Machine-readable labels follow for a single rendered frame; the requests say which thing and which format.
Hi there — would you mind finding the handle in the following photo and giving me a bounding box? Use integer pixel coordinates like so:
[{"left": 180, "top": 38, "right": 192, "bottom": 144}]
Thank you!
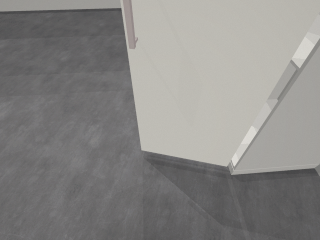
[{"left": 123, "top": 0, "right": 138, "bottom": 49}]

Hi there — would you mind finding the fridge door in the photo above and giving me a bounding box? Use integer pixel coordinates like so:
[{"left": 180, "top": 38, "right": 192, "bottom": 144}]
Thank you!
[{"left": 120, "top": 0, "right": 320, "bottom": 167}]

